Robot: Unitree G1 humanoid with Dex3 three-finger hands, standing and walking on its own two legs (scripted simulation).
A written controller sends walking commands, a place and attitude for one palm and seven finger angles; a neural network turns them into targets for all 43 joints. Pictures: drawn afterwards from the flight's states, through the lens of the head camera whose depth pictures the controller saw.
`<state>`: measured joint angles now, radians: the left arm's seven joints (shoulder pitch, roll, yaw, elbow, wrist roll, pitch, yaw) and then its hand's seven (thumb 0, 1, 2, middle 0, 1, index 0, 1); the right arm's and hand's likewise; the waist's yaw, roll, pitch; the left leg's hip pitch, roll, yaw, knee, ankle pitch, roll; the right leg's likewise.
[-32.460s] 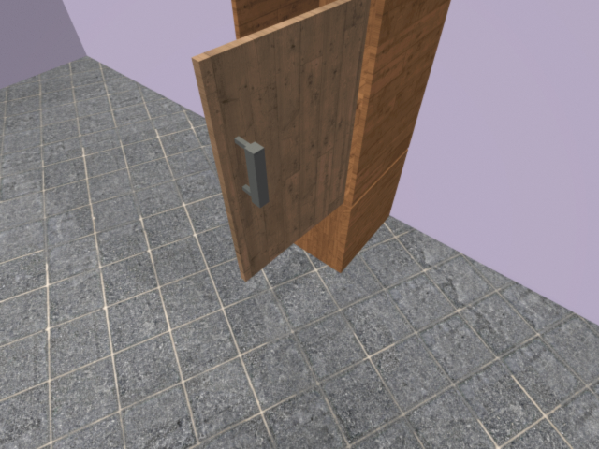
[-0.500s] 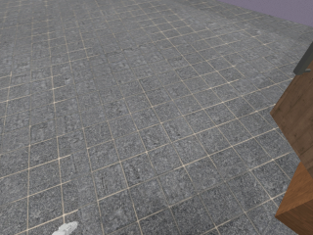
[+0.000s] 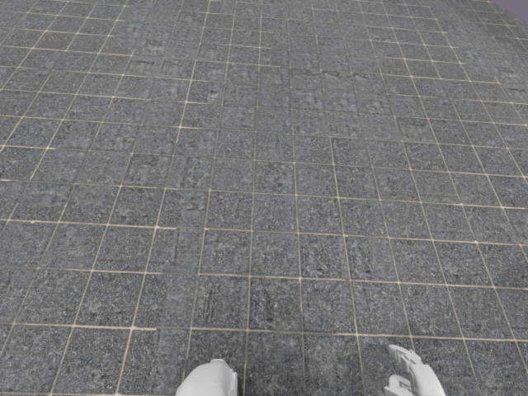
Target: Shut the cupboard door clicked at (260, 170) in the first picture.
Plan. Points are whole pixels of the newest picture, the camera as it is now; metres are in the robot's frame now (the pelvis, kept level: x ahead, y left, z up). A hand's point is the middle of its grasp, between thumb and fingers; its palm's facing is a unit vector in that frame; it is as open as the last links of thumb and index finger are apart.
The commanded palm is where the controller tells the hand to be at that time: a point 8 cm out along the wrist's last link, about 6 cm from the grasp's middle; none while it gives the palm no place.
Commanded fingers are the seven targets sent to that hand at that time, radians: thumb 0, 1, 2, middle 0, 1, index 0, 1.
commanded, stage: walk to a spot facing it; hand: left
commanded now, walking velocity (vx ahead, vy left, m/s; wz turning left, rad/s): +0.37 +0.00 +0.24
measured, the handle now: out of the picture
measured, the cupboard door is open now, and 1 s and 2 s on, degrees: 49 49 49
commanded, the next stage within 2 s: turn to face it in 0.40 s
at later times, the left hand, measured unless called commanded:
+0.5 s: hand (193, 249) +0.37 +0.17 -0.14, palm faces +0.00 -0.98 -0.17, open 7.4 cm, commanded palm none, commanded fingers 0.00 0.90 0.90 -0.20 -0.30 -0.20 -0.30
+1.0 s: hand (179, 240) +0.40 +0.21 -0.16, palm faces +0.02 -0.98 -0.19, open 7.4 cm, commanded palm none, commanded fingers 0.00 0.90 0.90 -0.20 -0.30 -0.20 -0.30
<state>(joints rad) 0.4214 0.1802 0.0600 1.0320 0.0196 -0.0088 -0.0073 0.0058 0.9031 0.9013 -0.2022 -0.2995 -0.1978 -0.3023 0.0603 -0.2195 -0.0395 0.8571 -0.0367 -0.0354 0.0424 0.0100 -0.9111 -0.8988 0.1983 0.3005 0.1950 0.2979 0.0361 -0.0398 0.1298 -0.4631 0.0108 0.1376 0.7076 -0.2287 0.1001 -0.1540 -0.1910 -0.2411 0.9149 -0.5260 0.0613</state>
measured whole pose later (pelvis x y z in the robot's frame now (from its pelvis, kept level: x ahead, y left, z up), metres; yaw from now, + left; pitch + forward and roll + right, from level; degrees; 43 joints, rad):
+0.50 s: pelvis +0.24 +0.00 +0.01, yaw +4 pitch +0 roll +1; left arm 0.08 0.18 0.05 0.92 0.02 0.00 -0.02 0.00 0.91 0.90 -0.20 -0.30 -0.19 -0.30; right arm 0.49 -0.13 -0.01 1.12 -0.03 -0.06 -0.03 0.01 -0.91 -0.90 0.20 0.30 0.20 0.30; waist -0.07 -0.02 0.08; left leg 0.11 -0.06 0.05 0.30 -0.42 0.06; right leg -0.50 -0.04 -0.07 0.64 -0.13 -0.04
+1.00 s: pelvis +0.38 +0.02 +0.02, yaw -8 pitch +1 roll -2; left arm 0.33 0.18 0.09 0.99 0.02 0.03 0.01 0.00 0.91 0.90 -0.20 -0.30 -0.20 -0.30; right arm 0.06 -0.18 -0.03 0.88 -0.01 -0.01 -0.02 0.01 -0.91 -0.90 0.20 0.30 0.20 0.30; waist 0.06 -0.01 0.04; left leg -0.35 0.03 -0.01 0.58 -0.25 -0.05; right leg -0.28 0.08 0.10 0.54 -0.28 -0.01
